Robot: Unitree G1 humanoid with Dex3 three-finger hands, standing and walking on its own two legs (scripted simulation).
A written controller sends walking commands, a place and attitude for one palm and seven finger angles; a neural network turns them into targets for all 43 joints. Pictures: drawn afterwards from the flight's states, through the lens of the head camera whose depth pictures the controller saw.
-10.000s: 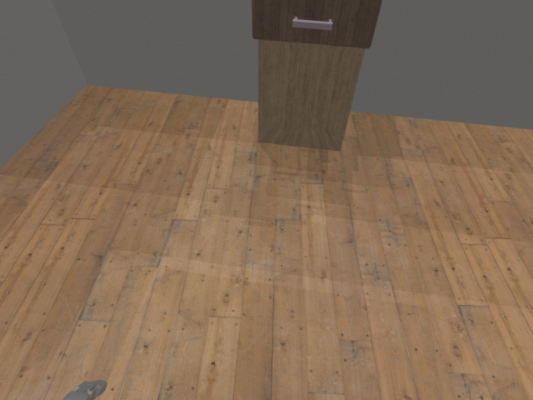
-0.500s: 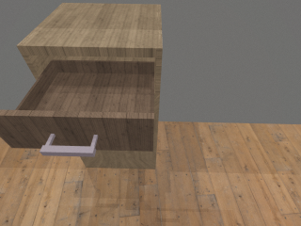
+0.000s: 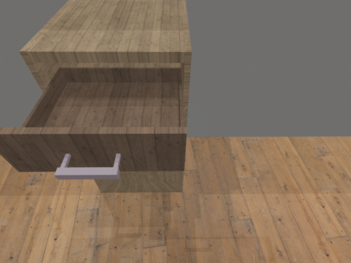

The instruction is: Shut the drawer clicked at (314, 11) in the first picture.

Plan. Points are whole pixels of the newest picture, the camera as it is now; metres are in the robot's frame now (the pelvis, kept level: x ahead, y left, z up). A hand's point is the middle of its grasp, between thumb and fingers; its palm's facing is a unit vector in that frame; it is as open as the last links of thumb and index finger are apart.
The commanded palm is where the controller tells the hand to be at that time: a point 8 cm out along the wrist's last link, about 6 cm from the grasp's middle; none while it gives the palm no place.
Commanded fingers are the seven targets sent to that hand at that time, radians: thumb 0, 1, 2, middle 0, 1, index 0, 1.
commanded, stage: come to a stop and stand still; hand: left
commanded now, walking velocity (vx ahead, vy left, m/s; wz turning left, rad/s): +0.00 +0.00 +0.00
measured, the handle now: (90, 165) +0.32 +0.23 +0.04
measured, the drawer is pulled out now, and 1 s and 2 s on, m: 0.28 0.28 0.28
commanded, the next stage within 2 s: look again from close up in 0.14 s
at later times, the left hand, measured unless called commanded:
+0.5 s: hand out of the picture -0.01 +0.16 -0.17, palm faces +0.01 -0.98 -0.19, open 7.3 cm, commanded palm none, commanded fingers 0.00 0.90 0.90 -0.20 -0.30 -0.20 -0.30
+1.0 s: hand (98, 260) +0.14 +0.18 -0.07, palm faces +0.25 -0.94 -0.22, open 7.1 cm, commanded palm +0.10 +0.21 -0.05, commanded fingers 0.00 0.90 0.90 -0.38 -0.50 -0.38 -0.50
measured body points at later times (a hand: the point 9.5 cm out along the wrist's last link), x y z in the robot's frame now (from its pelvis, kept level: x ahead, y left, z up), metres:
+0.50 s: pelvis +0.00 +0.00 +0.00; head +0.02 -0.01 +0.45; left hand -0.01 +0.21 -0.16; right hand -0.01 -0.21 -0.17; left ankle -0.01 +0.07 -0.74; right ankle +0.03 -0.12 -0.74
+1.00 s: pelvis +0.01 -0.01 -0.01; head +0.00 -0.02 +0.44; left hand +0.13 +0.23 -0.05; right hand +0.07 -0.25 -0.14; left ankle -0.01 +0.07 -0.74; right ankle +0.03 -0.12 -0.74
